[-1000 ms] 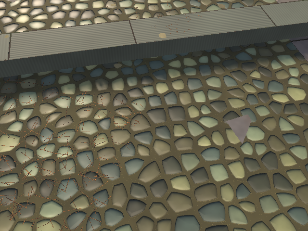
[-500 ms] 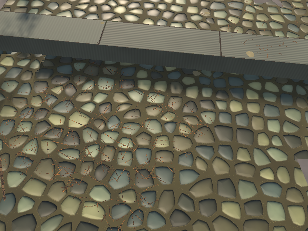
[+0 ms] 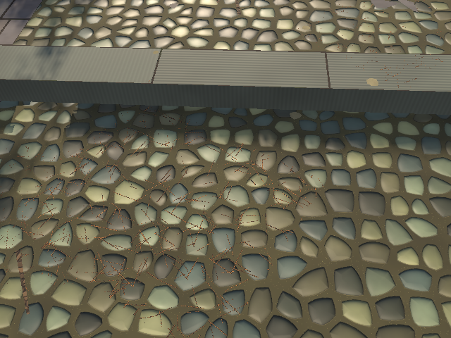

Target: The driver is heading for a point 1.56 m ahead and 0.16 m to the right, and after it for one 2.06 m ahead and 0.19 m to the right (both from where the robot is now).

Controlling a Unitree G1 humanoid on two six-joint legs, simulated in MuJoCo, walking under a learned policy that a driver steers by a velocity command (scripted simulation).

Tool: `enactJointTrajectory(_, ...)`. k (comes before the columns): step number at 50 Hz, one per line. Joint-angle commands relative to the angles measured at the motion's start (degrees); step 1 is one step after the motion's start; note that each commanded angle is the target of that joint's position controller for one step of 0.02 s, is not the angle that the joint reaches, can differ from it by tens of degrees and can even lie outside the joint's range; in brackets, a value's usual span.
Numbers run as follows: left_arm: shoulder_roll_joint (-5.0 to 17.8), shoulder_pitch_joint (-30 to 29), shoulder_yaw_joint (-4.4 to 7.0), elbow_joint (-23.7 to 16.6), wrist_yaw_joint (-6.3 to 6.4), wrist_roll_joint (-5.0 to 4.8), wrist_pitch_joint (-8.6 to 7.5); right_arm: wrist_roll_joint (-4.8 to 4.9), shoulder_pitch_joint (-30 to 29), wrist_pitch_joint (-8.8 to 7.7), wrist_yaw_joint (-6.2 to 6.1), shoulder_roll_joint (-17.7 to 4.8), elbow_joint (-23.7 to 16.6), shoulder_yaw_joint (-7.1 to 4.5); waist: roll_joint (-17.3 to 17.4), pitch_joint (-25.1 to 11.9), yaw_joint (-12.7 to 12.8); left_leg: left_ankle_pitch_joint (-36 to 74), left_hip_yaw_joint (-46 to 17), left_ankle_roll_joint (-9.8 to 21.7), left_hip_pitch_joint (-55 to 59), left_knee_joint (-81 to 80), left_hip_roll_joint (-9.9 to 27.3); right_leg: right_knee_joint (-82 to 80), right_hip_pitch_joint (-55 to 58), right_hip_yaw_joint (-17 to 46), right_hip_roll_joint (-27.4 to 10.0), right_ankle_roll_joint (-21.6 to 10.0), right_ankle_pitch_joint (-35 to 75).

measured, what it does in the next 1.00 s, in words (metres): steps on the spot: left foot, then right foot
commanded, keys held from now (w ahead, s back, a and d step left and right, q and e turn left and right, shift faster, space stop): e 0.42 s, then no key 0.12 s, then q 0.32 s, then w+q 0.14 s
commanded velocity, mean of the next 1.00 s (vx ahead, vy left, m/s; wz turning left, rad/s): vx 0.02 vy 0.00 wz -0.18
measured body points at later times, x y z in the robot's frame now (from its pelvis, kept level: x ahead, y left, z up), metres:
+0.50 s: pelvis -0.01 +0.04 +0.01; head +0.02 +0.05 +0.46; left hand +0.21 +0.29 -0.10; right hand +0.03 -0.26 -0.08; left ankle +0.02 +0.14 -0.73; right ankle -0.07 -0.10 -0.65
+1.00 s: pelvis -0.01 +0.03 +0.00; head +0.02 +0.04 +0.45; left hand +0.18 +0.29 -0.11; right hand +0.06 -0.28 -0.09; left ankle +0.00 +0.14 -0.71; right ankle -0.06 -0.11 -0.73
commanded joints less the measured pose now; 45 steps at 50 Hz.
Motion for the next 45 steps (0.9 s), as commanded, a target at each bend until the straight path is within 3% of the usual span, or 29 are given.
enactJointTrajectory(1,11.1,2.7,2.92,-3.9,0.44,1.08,-1.44,-0.25,-6.5,-0.90,-0.49,-5.7,-6.5,-2.48,-16.0,-5.4,2.4,-17.6,-3.6,-2.8,-13.2,19.7,-3.5,-14.5,9.2,27.5,-18.7,-17.5,31.2)
enactJointTrajectory(2,11.2,2.1,2.89,-4.0,0.54,1.32,-2.15,0.55,-4.9,-0.67,-0.13,-5.9,-5.9,-2.91,-12.1,-5.6,1.5,-20.3,-6.5,-3.2,-15.6,27.5,-2.4,-14.1,9.9,26.1,-18.1,-17.7,32.2)
enactJointTrajectory(4,11.0,-2.8,3.08,-4.9,0.75,-0.28,-2.33,0.99,-1.9,-0.40,0.19,-6.0,-5.0,-3.10,-6.7,-5.2,-1.5,-14.7,-7.6,-4.1,-16.8,24.0,0.4,-11.8,10.5,19.9,-14.0,-13.1,32.2)
enactJointTrajectory(5,10.5,-3.6,3.08,-5.1,0.95,-0.76,-1.82,0.75,-2.3,-0.61,0.13,-5.5,-4.9,-2.92,-7.1,-5.8,-1.2,-12.4,-6.6,-4.9,-15.2,19.7,0.3,-11.3,10.5,18.5,-12.2,-11.7,32.2)
enactJointTrajectory(7,10.9,-3.3,3.39,-5.2,1.31,-0.67,-0.28,1.00,-2.4,-1.19,0.63,-4.1,-5.1,-2.40,-8.9,-7.4,-0.5,-9.3,-5.4,-6.2,-10.8,13.6,-0.7,-10.2,9.7,18.0,-10.4,-11.4,33.1)
enactJointTrajectory(11,11.6,-5.1,3.75,-6.4,1.13,-0.88,1.19,1.76,1.4,-1.74,1.81,-6.0,-4.4,-2.90,-11.7,-8.4,-0.8,-2.7,-4.6,-5.8,-1.3,-0.6,-2.0,-9.6,5.5,21.3,-9.3,-10.4,26.8)
enactJointTrajectory(13,10.2,-6.5,3.18,-7.0,1.25,-1.40,1.29,1.29,5.6,-1.97,1.77,-7.2,-3.1,-3.73,-10.3,-8.0,-3.0,7.3,-4.1,-4.2,7.2,-13.1,-1.2,-7.2,0.3,21.5,-6.1,-6.9,15.7)
enactJointTrajectory(14,7.5,-4.3,2.41,-6.8,1.20,-0.56,1.16,0.52,7.6,-1.90,1.27,-10.9,-3.2,-4.68,-2.6,-8.8,-2.3,8.6,-12.9,-1.0,13.8,-15.9,8.1,1.1,-6.7,17.6,-1.8,-3.5,2.9)
enactJointTrajectory(15,4.9,-2.2,1.93,-8.1,1.15,-0.34,0.62,-0.90,6.4,-1.34,1.16,-16.5,-3.7,-5.73,14.5,-6.7,-0.1,14.8,-29.6,8.2,13.4,-18.7,21.3,12.4,-18.4,8.0,7.8,0.2,-16.4)
enactJointTrajectory(16,9.9,-2.1,3.35,-7.6,1.33,0.25,0.02,-2.39,5.0,-2.05,1.27,-13.8,-5.1,-4.80,11.4,-6.1,-1.1,13.3,-34.0,13.9,8.8,-19.9,25.9,26.3,-19.1,9.6,3.7,1.9,-19.1)
enactJointTrajectory(17,12.7,-1.8,4.52,-6.3,1.25,-0.52,0.21,-2.17,1.5,-2.61,1.08,-10.3,-5.9,-3.68,6.5,-4.1,0.3,11.1,-28.1,12.9,5.9,-19.7,22.9,31.8,-18.6,9.8,2.5,1.9,-15.1)
enactJointTrajectory(18,11.9,-0.5,4.68,-4.9,1.47,-0.54,0.84,-1.22,-1.5,-2.86,0.89,-8.8,-6.3,-3.26,4.9,-2.5,1.5,8.3,-21.9,10.2,5.0,-19.4,18.8,33.7,-18.7,8.7,1.9,2.5,-11.2)
enactJointTrajectory(19,11.0,0.0,4.58,-4.2,1.66,-0.26,1.36,-0.24,-2.5,-3.05,0.54,-7.9,-6.5,-2.94,5.0,-1.9,1.1,7.7,-18.4,8.9,5.9,-19.2,16.8,35.5,-20.0,8.2,1.4,3.3,-7.5)
enactJointTrajectory(21,9.1,-1.3,4.05,-5.1,1.35,-0.53,1.60,-0.13,-0.7,-2.82,-0.30,-7.4,-5.9,-2.48,5.9,-1.6,-0.2,12.1,-13.0,9.3,6.3,-19.3,14.9,36.9,-20.2,5.8,1.3,4.8,-3.9)
enactJointTrajectory(24,6.7,-5.3,2.86,-7.6,1.09,-0.58,1.13,-0.23,4.5,-2.25,-0.83,-8.0,-4.5,-2.57,6.3,-3.2,-3.3,16.2,-12.2,11.6,12.9,-18.7,16.0,28.8,-21.1,5.1,0.7,6.1,-3.9)
enactJointTrajectory(27,5.1,-5.9,1.70,-8.3,0.58,0.14,1.02,0.26,4.1,-1.94,-0.25,-9.7,-4.2,-3.03,6.8,-5.0,-3.6,19.1,-10.7,12.3,13.8,-17.7,17.1,18.9,-15.6,3.3,-0.9,6.0,-5.6)
enactJointTrajectory(30,3.6,-4.6,0.74,-7.3,0.40,0.67,0.91,0.85,3.8,-1.98,1.13,-8.8,-3.0,-2.30,7.8,-5.6,-3.1,23.1,-9.5,11.8,8.8,-16.1,15.3,5.5,-4.0,-0.1,-0.6,4.9,-5.0)
enactJointTrajectory(32,3.4,-0.2,0.79,-4.6,0.30,0.99,0.76,1.86,3.5,-2.20,1.99,-7.6,-1.7,-1.49,6.8,-4.9,-0.4,24.3,-9.0,9.6,5.3,-13.3,13.5,-11.2,5.8,-2.0,1.0,3.1,7.8)
enactJointTrajectory(33,5.8,0.3,1.25,-4.4,0.47,1.24,0.73,2.25,6.3,-2.70,2.34,-7.3,-0.4,-1.20,5.4,-4.8,-0.4,22.5,-9.2,6.5,2.2,-12.6,12.5,-16.2,11.7,0.1,-0.1,1.5,14.6)
enactJointTrajectory(34,9.9,1.9,2.01,-4.7,1.13,1.32,0.80,0.83,7.5,-3.46,2.89,-6.3,-0.6,-0.60,0.2,-7.9,-1.3,15.9,-7.9,2.4,-1.3,-9.5,10.0,-13.4,18.7,6.5,-6.9,-0.5,28.0)
enactJointTrajectory(35,13.1,-1.0,2.57,-5.4,1.66,1.61,1.26,-0.07,10.0,-4.17,3.42,-4.9,-0.8,-0.26,-9.3,-8.3,-4.5,1.6,-3.8,-1.2,-4.9,-8.2,5.3,-9.5,18.1,9.6,-13.1,-5.6,33.0)
enactJointTrajectory(36,9.4,-3.5,2.07,-5.4,1.08,1.51,1.08,0.32,6.6,-3.75,2.98,-6.0,-1.2,-0.33,-10.1,-8.3,-2.9,-1.0,-2.4,-3.0,0.0,-7.3,4.8,-10.7,10.2,9.2,-12.9,-8.3,21.7)
enactJointTrajectory(37,8.3,-5.3,1.89,-5.8,0.71,1.61,0.73,0.76,3.6,-3.21,2.62,-7.9,-2.0,-0.84,-9.3,-5.6,-2.2,2.0,-1.9,-3.5,-1.3,-5.0,3.9,-11.9,8.9,8.1,-10.6,-7.4,14.9)
enactJointTrajectory(39,9.5,-4.3,2.51,-5.4,0.82,1.66,0.09,1.40,3.3,-1.88,1.65,-8.9,-2.4,-1.50,-11.3,-3.4,-1.1,4.2,-1.4,-3.1,-5.2,-0.1,2.9,-13.0,7.8,8.2,-11.1,-6.9,12.0)
enactJointTrajectory(42,8.9,-3.7,2.60,-5.5,1.58,1.53,-0.76,1.75,5.0,-0.34,1.52,-8.0,-3.1,-2.13,-13.9,-2.9,-0.4,-13.9,-2.1,-2.8,-10.4,15.8,3.1,-13.6,6.5,11.5,-18.1,-12.2,21.8)
enactJointTrajectory(43,8.9,-3.9,2.57,-5.5,1.73,1.55,-1.07,2.01,4.9,0.11,1.70,-7.7,-3.6,-2.42,-12.7,-2.6,-0.2,-18.5,-3.5,-3.1,-13.3,22.0,4.3,-13.7,6.9,12.1,-20.5,-14.0,26.8)
enactJointTrajectory(45,9.8,-4.0,3.09,-5.1,1.52,0.53,-1.73,2.30,4.9,0.80,2.36,-7.1,-4.1,-2.40,-9.2,-3.0,-0.4,-15.6,-4.0,-3.0,-15.3,22.5,7.0,-17.0,7.8,10.7,-20.5,-13.3,10.8)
